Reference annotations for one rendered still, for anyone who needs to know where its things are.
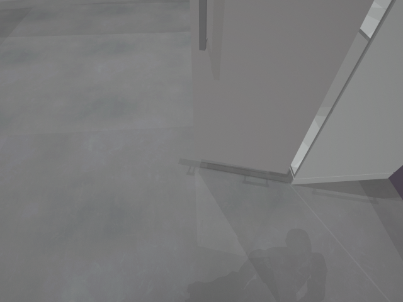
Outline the fridge door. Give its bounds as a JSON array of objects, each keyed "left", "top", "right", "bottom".
[{"left": 190, "top": 0, "right": 374, "bottom": 174}]

